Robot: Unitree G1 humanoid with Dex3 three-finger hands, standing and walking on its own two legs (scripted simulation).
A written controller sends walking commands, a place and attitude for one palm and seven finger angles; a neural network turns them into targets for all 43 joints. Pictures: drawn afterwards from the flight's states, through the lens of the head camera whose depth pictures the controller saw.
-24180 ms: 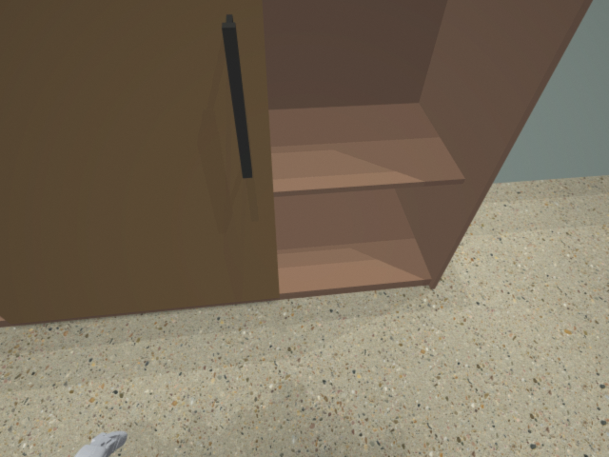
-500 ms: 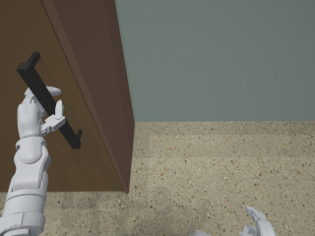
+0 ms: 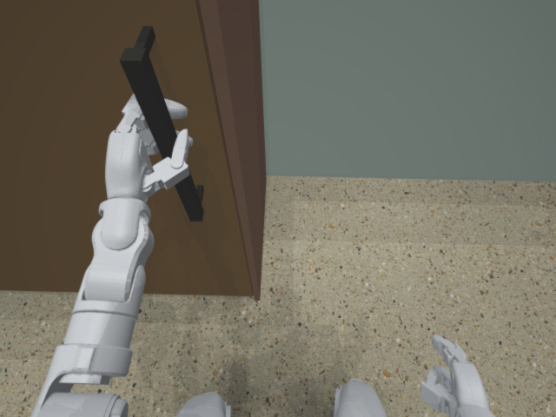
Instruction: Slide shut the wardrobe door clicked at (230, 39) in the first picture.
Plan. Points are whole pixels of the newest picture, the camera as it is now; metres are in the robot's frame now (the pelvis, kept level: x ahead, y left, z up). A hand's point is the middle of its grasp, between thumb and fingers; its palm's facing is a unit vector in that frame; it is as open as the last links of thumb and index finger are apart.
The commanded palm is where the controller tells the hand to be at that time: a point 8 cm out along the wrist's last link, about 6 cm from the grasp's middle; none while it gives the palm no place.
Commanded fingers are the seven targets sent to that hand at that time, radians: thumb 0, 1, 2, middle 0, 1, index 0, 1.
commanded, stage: stop walking and hold the door there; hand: left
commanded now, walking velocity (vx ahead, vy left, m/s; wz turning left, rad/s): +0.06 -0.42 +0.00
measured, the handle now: (177, 146) +0.45 +0.16 +0.10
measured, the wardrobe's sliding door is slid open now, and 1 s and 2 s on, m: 0.00 0.00 0.00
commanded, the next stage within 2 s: loosen the grip on the handle in 0.82 s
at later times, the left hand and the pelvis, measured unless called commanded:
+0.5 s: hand (179, 163) +0.39 +0.14 +0.14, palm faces +0.01 -1.00 -0.08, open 5.9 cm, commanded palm +0.37 +0.16 +0.13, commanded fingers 0.00 0.90 0.90 -0.45 -1.40 -0.45 -1.40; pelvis +0.01 +0.03 +0.02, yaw +1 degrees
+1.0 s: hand (179, 155) +0.40 +0.14 +0.14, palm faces +0.03 -0.98 -0.17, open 6.4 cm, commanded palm +0.36 +0.19 +0.14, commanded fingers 0.00 0.30 0.61 -0.45 -1.40 -0.45 -1.40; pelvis +0.01 +0.02 +0.02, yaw +2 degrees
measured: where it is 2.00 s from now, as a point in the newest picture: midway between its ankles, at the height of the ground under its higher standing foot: outside the picture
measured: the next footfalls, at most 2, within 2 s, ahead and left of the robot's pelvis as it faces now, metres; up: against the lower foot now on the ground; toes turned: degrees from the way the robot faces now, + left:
right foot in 0.12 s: +0.06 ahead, -0.08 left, +0.00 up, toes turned +0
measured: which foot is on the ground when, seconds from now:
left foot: down 0.00-1.00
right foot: up 0.00-0.10, down 0.12-1.00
